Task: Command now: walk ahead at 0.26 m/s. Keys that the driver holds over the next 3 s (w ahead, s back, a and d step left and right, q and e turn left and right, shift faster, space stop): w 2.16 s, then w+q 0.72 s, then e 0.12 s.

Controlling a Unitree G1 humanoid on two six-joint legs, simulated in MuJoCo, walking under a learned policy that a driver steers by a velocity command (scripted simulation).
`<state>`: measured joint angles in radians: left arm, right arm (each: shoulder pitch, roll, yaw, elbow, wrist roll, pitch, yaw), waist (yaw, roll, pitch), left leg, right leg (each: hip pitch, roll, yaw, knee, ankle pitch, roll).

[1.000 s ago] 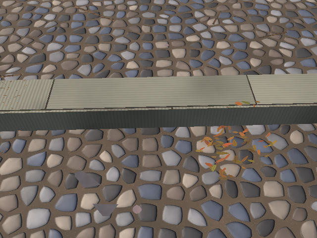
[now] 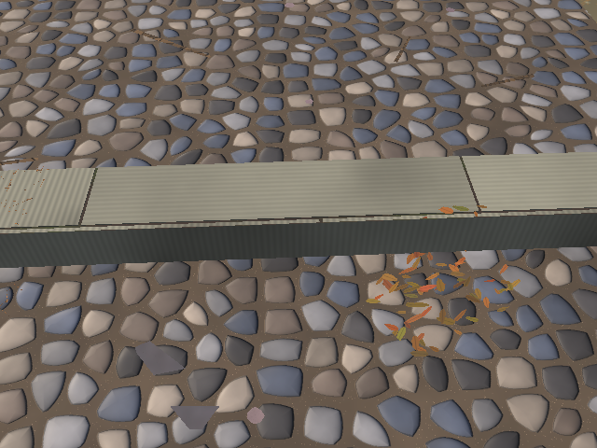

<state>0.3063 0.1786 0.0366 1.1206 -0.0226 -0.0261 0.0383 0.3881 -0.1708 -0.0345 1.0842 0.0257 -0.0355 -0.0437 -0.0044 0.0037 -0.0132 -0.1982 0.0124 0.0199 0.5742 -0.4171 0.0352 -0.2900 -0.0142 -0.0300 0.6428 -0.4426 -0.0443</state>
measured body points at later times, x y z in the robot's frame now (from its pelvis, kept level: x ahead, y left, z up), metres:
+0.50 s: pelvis +0.20 -0.01 +0.00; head +0.24 -0.02 +0.45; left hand +0.08 +0.21 -0.14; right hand +0.43 -0.23 -0.11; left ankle +0.40 +0.12 -0.70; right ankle +0.02 -0.12 -0.73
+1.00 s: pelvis +0.49 +0.01 +0.01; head +0.51 +0.01 +0.46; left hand +0.67 +0.25 -0.10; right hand +0.47 -0.25 -0.13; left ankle +0.41 +0.10 -0.73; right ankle +0.68 -0.15 -0.68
